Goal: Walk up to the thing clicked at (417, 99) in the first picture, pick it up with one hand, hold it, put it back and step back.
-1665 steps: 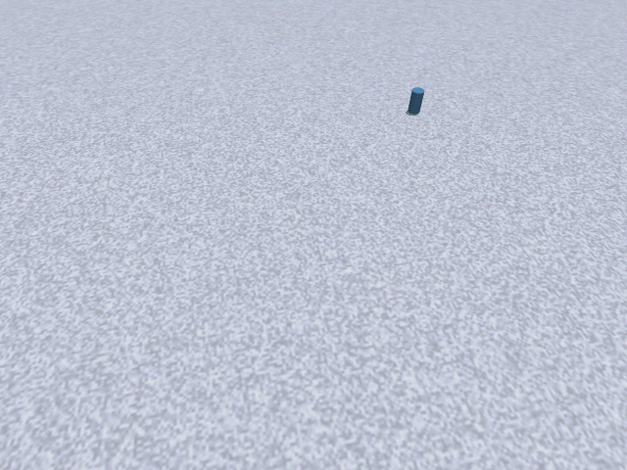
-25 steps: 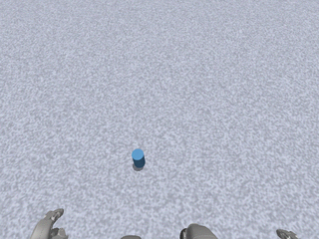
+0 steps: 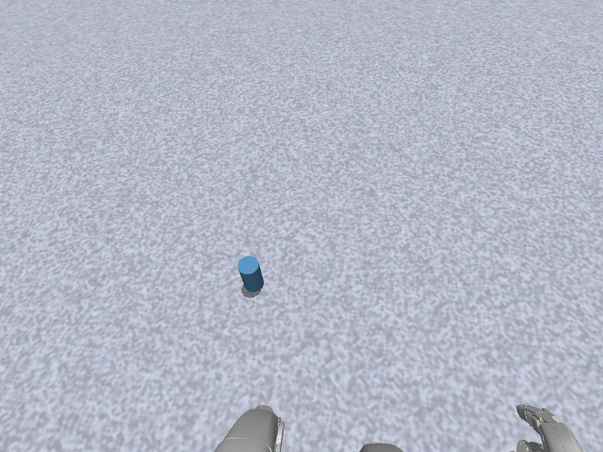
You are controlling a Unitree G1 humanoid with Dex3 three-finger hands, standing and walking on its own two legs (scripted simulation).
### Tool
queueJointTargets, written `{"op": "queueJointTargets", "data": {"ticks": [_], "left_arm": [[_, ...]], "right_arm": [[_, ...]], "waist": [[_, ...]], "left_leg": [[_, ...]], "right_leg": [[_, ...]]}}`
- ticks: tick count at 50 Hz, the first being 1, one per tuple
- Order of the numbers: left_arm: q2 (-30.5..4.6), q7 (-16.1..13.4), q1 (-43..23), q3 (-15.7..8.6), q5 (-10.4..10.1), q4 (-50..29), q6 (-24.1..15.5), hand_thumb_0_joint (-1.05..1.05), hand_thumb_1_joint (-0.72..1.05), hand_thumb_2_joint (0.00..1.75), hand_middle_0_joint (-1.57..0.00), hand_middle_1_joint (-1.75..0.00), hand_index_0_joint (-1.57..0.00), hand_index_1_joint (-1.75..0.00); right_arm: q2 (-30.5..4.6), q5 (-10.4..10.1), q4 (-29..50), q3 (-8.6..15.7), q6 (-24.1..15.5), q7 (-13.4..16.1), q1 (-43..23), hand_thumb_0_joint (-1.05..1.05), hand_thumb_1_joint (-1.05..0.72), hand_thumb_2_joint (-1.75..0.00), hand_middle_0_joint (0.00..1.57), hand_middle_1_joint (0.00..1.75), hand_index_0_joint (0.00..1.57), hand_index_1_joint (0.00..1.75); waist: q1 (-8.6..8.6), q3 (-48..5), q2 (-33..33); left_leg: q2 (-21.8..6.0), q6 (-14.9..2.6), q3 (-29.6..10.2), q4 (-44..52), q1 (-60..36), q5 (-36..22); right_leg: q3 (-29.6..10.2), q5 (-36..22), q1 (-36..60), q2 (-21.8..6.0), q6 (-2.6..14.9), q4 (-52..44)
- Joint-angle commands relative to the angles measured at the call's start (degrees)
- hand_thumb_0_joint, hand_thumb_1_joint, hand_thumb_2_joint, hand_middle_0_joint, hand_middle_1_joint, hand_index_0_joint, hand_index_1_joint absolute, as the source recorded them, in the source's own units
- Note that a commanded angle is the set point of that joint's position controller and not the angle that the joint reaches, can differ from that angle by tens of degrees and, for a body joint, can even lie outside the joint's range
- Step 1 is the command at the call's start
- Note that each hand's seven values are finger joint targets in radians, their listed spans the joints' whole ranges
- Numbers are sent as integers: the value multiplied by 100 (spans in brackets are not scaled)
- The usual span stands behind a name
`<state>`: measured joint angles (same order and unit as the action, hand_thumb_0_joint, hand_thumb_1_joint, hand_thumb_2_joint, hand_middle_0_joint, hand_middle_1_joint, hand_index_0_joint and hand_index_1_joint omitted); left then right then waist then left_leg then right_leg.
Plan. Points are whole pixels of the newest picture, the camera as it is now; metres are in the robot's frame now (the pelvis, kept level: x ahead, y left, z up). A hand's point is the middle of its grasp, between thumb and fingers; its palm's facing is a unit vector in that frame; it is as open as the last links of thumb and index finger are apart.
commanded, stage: step back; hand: left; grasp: from the side
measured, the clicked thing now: (251, 274) +0.72 +0.24 -0.69
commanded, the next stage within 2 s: stand in 1.82 s
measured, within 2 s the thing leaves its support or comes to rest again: neither
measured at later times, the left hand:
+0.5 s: hand out of the picture -0.08 +0.26 -0.14, palm faces +0.08 -0.93 -0.35, open 7.4 cm
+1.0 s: hand out of the picture -0.26 +0.25 -0.13, palm faces +0.13 -0.89 -0.45, open 7.4 cm
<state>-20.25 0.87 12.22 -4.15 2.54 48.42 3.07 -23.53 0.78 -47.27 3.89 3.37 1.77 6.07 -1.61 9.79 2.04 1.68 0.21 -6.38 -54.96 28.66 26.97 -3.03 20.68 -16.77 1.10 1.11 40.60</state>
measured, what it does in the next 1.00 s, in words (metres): walks backwards: left foot, then right foot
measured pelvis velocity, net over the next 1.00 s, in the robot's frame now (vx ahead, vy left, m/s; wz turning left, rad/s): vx -0.30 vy -0.05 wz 0.13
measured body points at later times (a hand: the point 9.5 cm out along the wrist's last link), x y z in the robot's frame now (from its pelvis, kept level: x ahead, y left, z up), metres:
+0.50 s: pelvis -0.17 -0.02 +0.01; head -0.12 +0.01 +0.46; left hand -0.09 +0.30 -0.12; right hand -0.05 -0.32 -0.09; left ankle -0.12 +0.11 -0.72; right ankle -0.19 -0.17 -0.63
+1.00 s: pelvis -0.30 -0.05 +0.00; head -0.28 -0.06 +0.45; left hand -0.27 +0.29 -0.10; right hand -0.22 -0.36 -0.13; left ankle -0.33 +0.08 -0.72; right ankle -0.26 -0.17 -0.72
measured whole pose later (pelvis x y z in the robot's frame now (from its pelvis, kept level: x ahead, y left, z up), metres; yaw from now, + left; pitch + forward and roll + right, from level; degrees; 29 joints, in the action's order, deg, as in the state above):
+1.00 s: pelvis -0.30 -0.05 +0.00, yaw +7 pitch -2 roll +2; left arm -23.1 0.3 11.7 -4.6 3.1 50.9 0.6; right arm -22.0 2.3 -56.4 3.6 1.6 -0.7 15.3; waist -1.6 4.8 -0.1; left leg 2.1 0.3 -1.7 -34.6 12.5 20.8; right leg 1.9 19.4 -18.9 -4.8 0.5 40.2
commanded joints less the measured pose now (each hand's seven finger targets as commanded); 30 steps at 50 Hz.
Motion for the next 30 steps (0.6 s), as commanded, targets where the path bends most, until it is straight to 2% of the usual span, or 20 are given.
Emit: {"op": "queueJointTargets", "data": {"ticks": [1,2,4,7,8,10,12,13,14,15,16,17,18,19,20,21,22,26,28,30], "left_arm": [[-1496,-194,-949,-477,-20,-829,-237,0,90,90,-20,-30,-20,-30],[-1472,-196,-963,-511,5,-810,-220,0,90,90,-20,-30,-20,-30],[-1401,-207,-529,-479,14,-801,-213,0,90,90,-20,-30,-20,-30],[-1298,-291,-139,-438,22,-766,-175,0,90,90,-20,-30,-20,-30],[-1350,-308,-135,-444,12,-798,-160,0,90,90,-20,-30,-20,-30],[-1415,-298,-228,-412,-31,-854,-114,0,90,90,-20,-30,-20,-30],[-1441,-262,-513,-357,-112,-930,-34,0,90,90,-20,-30,-20,-30],[-1383,-236,-529,-305,-138,-967,11,0,90,90,-20,-30,-20,-30],[-1192,-219,-496,-248,-159,-1018,21,0,90,90,-20,-30,-20,-30],[-1058,-239,-504,-242,-200,-1013,10,0,90,90,-20,-30,-20,-30],[-1325,-318,-839,-372,-114,-1008,12,0,90,90,-20,-30,-20,-30],[-1435,-308,-791,-406,-94,-906,20,0,90,90,-20,-30,-20,-30],[-1391,-267,-793,-436,-141,-780,37,0,90,90,-20,-30,-20,-30],[-1268,-241,-451,-392,-210,-660,49,0,90,90,-20,-30,-20,-30],[-1284,-223,-196,-383,-220,-558,53,0,90,90,-20,-30,-20,-30],[-1317,-204,-64,-408,-197,-488,55,0,90,90,-20,-30,-20,-30],[-1310,-198,-6,-411,-172,-446,35,0,90,90,-20,-30,-20,-30],[-1143,-192,-310,-277,-126,-528,-131,0,90,90,-20,-30,-20,-30],[-1119,-196,-86,-238,-153,-421,-194,0,90,90,-20,-30,-20,-30],[-1121,-191,325,-265,-133,-109,-257,0,90,90,-20,-30,-20,-30]], "right_arm": [[-1068,-114,223,259,-173,26,494,0,-90,-90,20,30,20,30],[-922,-101,222,207,-196,50,601,0,-90,-90,20,30,20,30],[-905,-56,240,158,-234,69,572,0,-90,-90,20,30,20,30],[-783,-23,334,104,-284,67,408,0,-90,-90,20,30,20,30],[-774,-2,355,110,-298,64,455,0,-90,-90,20,30,20,30],[-800,23,247,142,-306,34,726,0,-90,-90,20,30,20,30],[-868,62,6,223,-313,10,1169,0,-90,-90,20,30,20,30],[-954,84,-38,266,-307,7,1252,0,-90,-90,20,30,20,30],[-1357,167,12,374,-299,5,1163,0,-90,-90,20,30,20,30],[-1804,203,163,416,-284,-32,737,0,-90,-90,20,30,20,30],[-2133,204,280,471,-284,-56,610,0,-90,-90,20,30,20,30],[-1905,210,304,440,-332,-8,243,0,-90,-90,20,30,20,30],[-1570,231,314,324,-343,0,179,0,-90,-90,20,30,20,30],[-1293,260,359,228,-346,14,-182,0,-90,-90,20,30,20,30],[-1197,216,404,204,-341,26,-251,0,-90,-90,20,30,20,30],[-1145,178,391,206,-342,12,-214,0,-90,-90,20,30,20,30],[-1154,155,382,219,-325,-11,-110,0,-90,-90,20,30,20,30],[-1125,152,354,251,-228,-27,390,0,-90,-90,20,30,20,30],[-1256,145,371,280,-161,-51,340,0,-90,-90,20,30,20,30],[-1373,108,376,281,-68,-87,162,0,-90,-90,20,30,20,30]], "waist": [[340,-633,-960],[318,-762,-1160],[49,-876,-1090],[-185,-1111,-1356],[-188,-1223,-1454],[-115,-1422,-1532],[156,-1545,-1269],[203,-1509,-995],[191,-1510,28],[91,-1288,988],[445,-1137,1184],[265,-829,892],[213,-787,489],[-90,-804,324],[-187,-751,324],[-194,-729,383],[-114,-775,541],[302,-1074,755],[272,-1382,1082],[120,-1626,1039]], "left_leg": [[564,-41,-370,-1596,-76,-58],[593,-4,-256,-1639,-41,-84],[547,75,-159,-1169,43,17],[292,134,99,131,242,377],[136,104,192,530,44,440],[18,17,437,1470,-444,178],[61,-127,677,2824,-1381,-1027],[-77,-228,359,3134,-1732,-1549],[-1055,-603,-1073,3256,-2125,-1845],[-2075,-1197,-2237,3597,-2024,-2344],[-2655,-1899,-2790,3773,-795,-2335],[-2613,-1897,-2605,3804,-316,-2278],[-2101,-1626,-1756,3619,-320,-2642],[-1609,-1323,-1001,3427,-719,-2979],[-1424,-1140,-698,3368,-794,-2811],[-1365,-1115,-631,3375,-955,-2552],[-1449,-1252,-717,3254,-1340,-2582],[-1427,-1479,-495,2808,-2385,-3215],[-1504,-1335,-493,2578,-2535,-3268],[-1335,-1124,-291,2336,-2053,-2717]], "right_leg": [[-1157,-1593,-471,-1279,975,-1770],[-953,-1747,-280,-1196,921,-1672],[-924,-2019,289,-1117,936,-1487],[-995,-2899,1429,-1359,1098,-1250],[-1101,-3061,1518,-1529,1140,-1186],[-1089,-3109,1505,-1542,1057,-986],[-871,-2557,893,-1366,805,-590],[-817,-1883,362,-1179,571,-442],[-443,-657,-646,-630,237,299],[171,1200,-1460,316,25,1399],[-515,1842,-937,268,-77,2499],[-861,1544,-718,217,-40,3107],[-943,1233,-657,416,-11,3378],[-1003,830,-940,522,9,3552],[-848,636,-1089,583,-10,3577],[-739,526,-1112,602,-53,3532],[-625,630,-1158,504,-164,3295],[-191,979,-1033,187,-348,1321],[32,848,-527,-62,-253,-21],[394,-26,353,75,-141,-1276]]}}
